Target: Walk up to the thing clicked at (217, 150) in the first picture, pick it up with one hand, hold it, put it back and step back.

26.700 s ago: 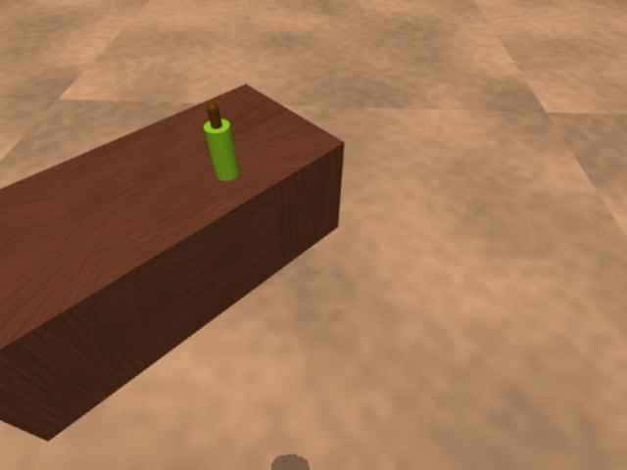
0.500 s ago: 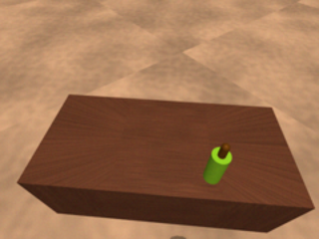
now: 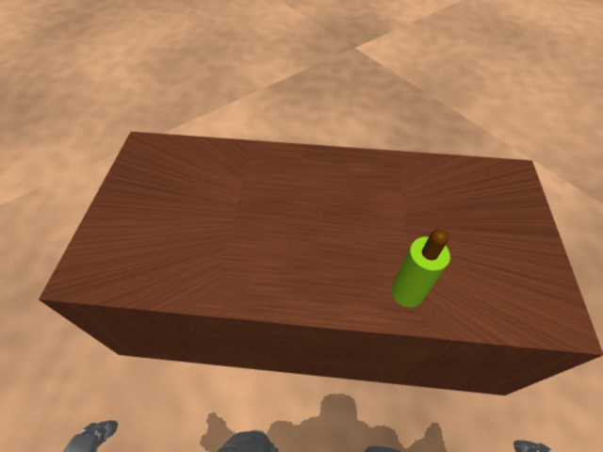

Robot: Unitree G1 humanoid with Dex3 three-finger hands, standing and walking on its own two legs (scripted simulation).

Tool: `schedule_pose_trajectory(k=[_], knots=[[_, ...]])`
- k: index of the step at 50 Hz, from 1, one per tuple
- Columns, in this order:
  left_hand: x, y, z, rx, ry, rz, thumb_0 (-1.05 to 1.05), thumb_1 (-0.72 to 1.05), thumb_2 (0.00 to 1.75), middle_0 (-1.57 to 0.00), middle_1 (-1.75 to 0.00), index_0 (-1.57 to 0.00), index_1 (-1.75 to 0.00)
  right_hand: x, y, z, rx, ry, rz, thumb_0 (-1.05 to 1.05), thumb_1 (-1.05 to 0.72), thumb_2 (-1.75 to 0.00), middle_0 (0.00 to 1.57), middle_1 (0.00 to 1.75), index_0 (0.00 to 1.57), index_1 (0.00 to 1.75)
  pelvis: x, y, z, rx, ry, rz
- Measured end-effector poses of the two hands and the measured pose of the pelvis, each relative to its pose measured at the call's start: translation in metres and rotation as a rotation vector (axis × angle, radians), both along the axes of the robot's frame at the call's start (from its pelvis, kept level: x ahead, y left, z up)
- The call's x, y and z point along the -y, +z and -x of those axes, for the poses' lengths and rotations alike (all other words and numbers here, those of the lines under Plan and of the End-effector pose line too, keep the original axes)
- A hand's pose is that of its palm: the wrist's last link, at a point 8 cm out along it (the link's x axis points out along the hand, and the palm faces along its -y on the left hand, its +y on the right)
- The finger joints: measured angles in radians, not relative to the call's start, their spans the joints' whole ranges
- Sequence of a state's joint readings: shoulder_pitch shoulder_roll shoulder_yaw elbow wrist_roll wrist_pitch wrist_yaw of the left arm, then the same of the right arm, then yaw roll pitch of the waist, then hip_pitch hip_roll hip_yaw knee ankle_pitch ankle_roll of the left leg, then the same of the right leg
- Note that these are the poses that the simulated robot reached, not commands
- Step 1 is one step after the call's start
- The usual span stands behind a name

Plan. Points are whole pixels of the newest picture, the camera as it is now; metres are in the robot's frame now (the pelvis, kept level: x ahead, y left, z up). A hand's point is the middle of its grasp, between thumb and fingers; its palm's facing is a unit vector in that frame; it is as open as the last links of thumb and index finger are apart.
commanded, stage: step back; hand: right
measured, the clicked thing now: (422, 266) +0.47 -0.22 -0.19
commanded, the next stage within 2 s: none
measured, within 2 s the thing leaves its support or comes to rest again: neither
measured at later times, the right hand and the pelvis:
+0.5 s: hand out of the picture +0.00 -0.25 -0.16, palm faces +0.04 +0.92 -0.39, open 7.4 cm; pelvis -0.08 +0.03 -0.01, yaw -5 degrees
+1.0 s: hand out of the picture -0.10 -0.21 -0.13, palm faces -0.03 +0.90 -0.43, open 7.4 cm; pelvis -0.19 +0.06 +0.00, yaw -2 degrees
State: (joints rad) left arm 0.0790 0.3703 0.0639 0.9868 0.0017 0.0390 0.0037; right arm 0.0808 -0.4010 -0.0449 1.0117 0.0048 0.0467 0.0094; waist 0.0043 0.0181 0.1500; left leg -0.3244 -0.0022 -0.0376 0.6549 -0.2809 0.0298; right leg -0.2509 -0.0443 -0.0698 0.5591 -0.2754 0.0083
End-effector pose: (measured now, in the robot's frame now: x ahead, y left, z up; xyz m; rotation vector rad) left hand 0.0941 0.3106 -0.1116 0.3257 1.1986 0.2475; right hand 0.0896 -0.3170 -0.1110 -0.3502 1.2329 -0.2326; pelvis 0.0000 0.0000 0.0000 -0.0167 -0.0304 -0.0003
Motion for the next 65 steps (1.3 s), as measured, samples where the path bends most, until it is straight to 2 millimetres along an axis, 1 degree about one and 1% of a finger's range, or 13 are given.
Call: schedule_pose_trajectory(k=[4, 8, 12, 15, 19, 26, 31, 37, 42, 48, 55, 60, 65], knots=[[-0.015, -0.007, -0.003, 0.025, -0.034, -0.01, 0.0, 0.9, 0.89, -0.2, -0.3, -0.21, -0.3, -0.006, 0.001, 0.015, -0.001, -0.008, 0.023, 0.0, -0.91, -0.89, 0.2, 0.3, 0.2, 0.3, -0.014, -0.007, 0.011, -0.004, 0.002, -0.014], [-0.032, -0.02, -0.015, 0.074, -0.051, -0.003, 0.0, 0.9, 0.89, -0.2, -0.3, -0.21, -0.3, -0.017, -0.002, 0.043, -0.026, 0.001, 0.063, 0.0, -0.91, -0.89, 0.2, 0.3, 0.2, 0.3, -0.031, -0.019, 0.023, -0.015, 0.011, -0.014], [-0.035, -0.017, -0.013, 0.082, -0.057, -0.001, 0.0, 0.91, 0.89, -0.2, -0.3, -0.21, -0.3, -0.033, 0.005, 0.074, -0.08, -0.007, 0.055, 0.0, -0.91, -0.89, 0.2, 0.3, 0.2, 0.3, -0.035, -0.011, 0.036, -0.016, 0.006, -0.003], [-0.033, -0.014, -0.002, 0.061, -0.07, 0.008, 0.0, 0.91, 0.89, -0.2, -0.3, -0.21, -0.3, -0.04, 0.009, 0.085, -0.078, -0.02, 0.053, 0.0, -0.9, -0.89, 0.21, 0.3, 0.2, 0.3, -0.036, -0.004, 0.044, -0.023, -0.015, 0.002], [-0.029, -0.011, 0.019, 0.015, -0.099, 0.008, 0.0, 0.91, 0.89, -0.2, -0.3, -0.21, -0.3, -0.042, 0.008, 0.091, -0.024, -0.033, 0.042, 0.0, -0.9, -0.89, 0.21, 0.3, 0.2, 0.3, -0.036, -0.002, 0.056, -0.022, -0.045, 0.005], [-0.015, -0.008, 0.055, 0.013, -0.121, -0.022, 0.0, 0.91, 0.89, -0.2, -0.3, -0.21, -0.3, -0.027, -0.014, 0.099, 0.049, -0.044, 0.003, 0.0, -0.9, -0.89, 0.21, 0.3, 0.2, 0.3, -0.025, -0.014, 0.082, 0.0, -0.074, 0.017], [-0.009, 0.008, 0.082, 0.033, -0.108, -0.015, 0.0, 0.9, 0.89, -0.2, -0.3, -0.21, -0.3, -0.027, -0.011, 0.108, 0.065, -0.051, -0.015, 0.0, -0.91, -0.89, 0.21, 0.3, 0.2, 0.3, -0.026, -0.005, 0.1, 0.001, -0.076, -0.024], [-0.023, 0.016, 0.099, 0.096, -0.097, -0.032, 0.0, 0.9, 0.89, -0.2, -0.3, -0.21, -0.3, -0.035, -0.007, 0.13, 0.049, 0.003, 0.009, 0.0, -0.91, -0.89, 0.2, 0.3, 0.2, 0.3, -0.037, -0.004, 0.125, -0.012, -0.043, -0.021], [-0.049, 0.0, 0.117, 0.138, -0.079, -0.018, 0.0, 0.9, 0.89, -0.2, -0.3, -0.21, -0.3, -0.051, -0.006, 0.152, 0.034, 0.047, 0.043, 0.0, -0.91, -0.89, 0.2, 0.3, 0.2, 0.3, -0.053, -0.015, 0.152, -0.003, -0.005, -0.02], [-0.063, -0.007, 0.158, 0.075, -0.043, 0.002, 0.0, 0.91, 0.89, -0.2, -0.3, -0.21, -0.3, -0.07, 0.016, 0.187, 0.038, 0.047, 0.046, 0.0, -0.9, -0.89, 0.21, 0.3, 0.2, 0.3, -0.061, -0.003, 0.181, 0.005, -0.028, -0.001], [-0.066, -0.008, 0.222, -0.032, -0.066, 0.008, 0.0, 0.91, 0.89, -0.2, -0.3, -0.21, -0.3, -0.069, 0.031, 0.21, 0.122, 0.015, 0.06, 0.0, -0.9, -0.89, 0.21, 0.3, 0.2, 0.3, -0.061, 0.004, 0.217, -0.005, -0.084, 0.01], [-0.057, -0.011, 0.26, -0.077, -0.095, -0.002, 0.0, 0.91, 0.89, -0.2, -0.3, -0.21, -0.3, -0.057, 0.026, 0.237, 0.171, 0.004, 0.056, 0.0, -0.9, -0.89, 0.21, 0.3, 0.2, 0.3, -0.053, -0.002, 0.251, 0.005, -0.124, 0.004], [-0.04, -0.01, 0.295, -0.054, -0.113, -0.023, 0.0, 0.91, 0.89, -0.2, -0.3, -0.21, -0.3, -0.032, 0.006, 0.277, 0.19, -0.021, 0.039, 0.0, -0.9, -0.89, 0.21, 0.3, 0.2, 0.3, -0.037, -0.016, 0.29, 0.015, -0.145, -0.001]])
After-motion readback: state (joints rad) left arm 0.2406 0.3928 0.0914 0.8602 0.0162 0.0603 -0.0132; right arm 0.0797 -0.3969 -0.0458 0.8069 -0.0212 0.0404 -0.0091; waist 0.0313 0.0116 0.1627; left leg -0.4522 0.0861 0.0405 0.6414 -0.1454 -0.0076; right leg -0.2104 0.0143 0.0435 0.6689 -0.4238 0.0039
